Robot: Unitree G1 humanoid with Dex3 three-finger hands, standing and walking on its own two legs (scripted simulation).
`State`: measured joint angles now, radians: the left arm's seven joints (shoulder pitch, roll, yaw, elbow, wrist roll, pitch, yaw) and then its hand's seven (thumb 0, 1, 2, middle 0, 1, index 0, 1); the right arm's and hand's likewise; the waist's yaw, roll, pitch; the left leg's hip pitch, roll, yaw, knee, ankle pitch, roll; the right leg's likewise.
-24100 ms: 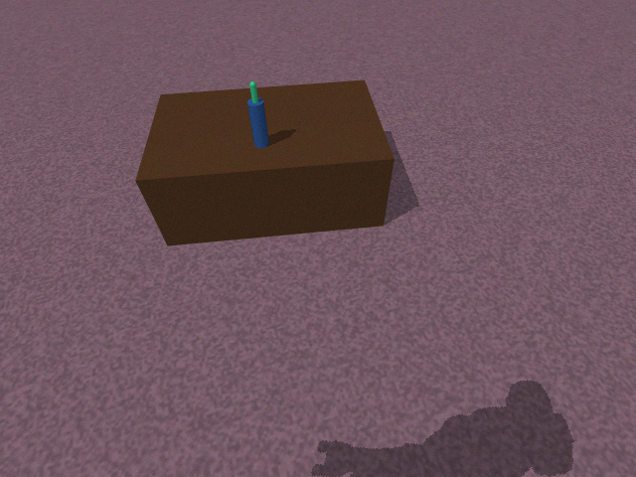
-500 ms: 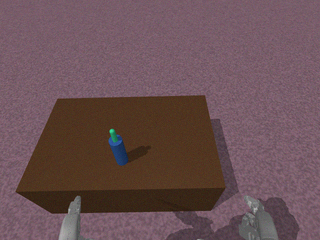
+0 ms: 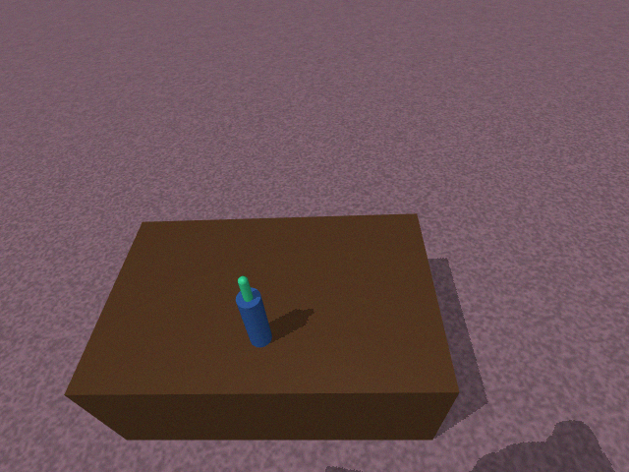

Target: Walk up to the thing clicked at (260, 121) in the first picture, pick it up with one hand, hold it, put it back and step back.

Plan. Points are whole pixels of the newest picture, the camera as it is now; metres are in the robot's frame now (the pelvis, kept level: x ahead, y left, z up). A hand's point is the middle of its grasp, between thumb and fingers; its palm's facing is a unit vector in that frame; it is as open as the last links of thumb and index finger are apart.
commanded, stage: home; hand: left
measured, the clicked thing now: (252, 310) +0.53 +0.18 -0.29
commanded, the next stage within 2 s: stand in 1.04 s
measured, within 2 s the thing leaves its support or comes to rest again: neither
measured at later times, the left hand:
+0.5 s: hand out of the picture +0.02 +0.25 -0.14, palm faces -0.01 -0.92 -0.39, open 17.4 cm
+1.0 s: hand out of the picture +0.05 +0.24 -0.14, palm faces -0.01 -0.93 -0.37, open 17.4 cm
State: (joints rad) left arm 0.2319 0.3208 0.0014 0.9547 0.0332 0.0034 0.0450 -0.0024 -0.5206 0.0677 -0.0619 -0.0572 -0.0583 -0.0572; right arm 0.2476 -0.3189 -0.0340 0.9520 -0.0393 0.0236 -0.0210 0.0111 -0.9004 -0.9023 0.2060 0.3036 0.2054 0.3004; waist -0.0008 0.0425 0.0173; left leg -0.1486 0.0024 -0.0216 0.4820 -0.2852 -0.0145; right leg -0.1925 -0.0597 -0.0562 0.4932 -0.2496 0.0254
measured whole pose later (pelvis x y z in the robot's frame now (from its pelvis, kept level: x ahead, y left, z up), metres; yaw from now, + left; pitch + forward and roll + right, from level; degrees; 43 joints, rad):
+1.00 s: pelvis -0.01 -0.01 +0.01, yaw +0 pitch -3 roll +0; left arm 0.12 0.32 -0.01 1.16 0.02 0.00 0.02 0.00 -0.53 0.06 -0.06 -0.06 -0.06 -0.06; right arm 0.17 -0.35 0.00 1.11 -0.02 0.01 -0.01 0.01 -0.90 -0.90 0.21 0.30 0.21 0.30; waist 0.00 0.04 0.03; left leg -0.09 0.01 -0.03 0.34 -0.20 -0.03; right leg -0.14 -0.05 -0.07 0.37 -0.17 0.01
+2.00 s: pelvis +0.01 -0.02 +0.01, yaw +0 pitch -2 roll +0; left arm 0.09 0.33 0.01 1.15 0.01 -0.01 0.01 0.01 0.90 0.90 -0.21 -0.30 -0.20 -0.30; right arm 0.13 -0.35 0.00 1.12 -0.02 0.00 -0.01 0.01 -0.90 -0.90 0.21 0.30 0.21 0.30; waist 0.00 0.03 0.04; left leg -0.06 0.04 -0.03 0.30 -0.20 -0.05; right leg -0.12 -0.02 -0.07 0.34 -0.19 -0.01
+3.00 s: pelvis +0.01 -0.03 +0.01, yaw -1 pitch -2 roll +0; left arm 0.11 0.34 0.01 1.13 0.01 -0.01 0.00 0.01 0.90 0.90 -0.21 -0.30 -0.20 -0.30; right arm 0.13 -0.35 0.00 1.11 -0.02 0.00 0.00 0.01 -0.90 -0.90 0.21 0.30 0.21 0.30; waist 0.00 0.03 0.04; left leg -0.06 0.05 -0.01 0.30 -0.20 -0.06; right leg -0.13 -0.01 -0.06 0.34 -0.18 -0.02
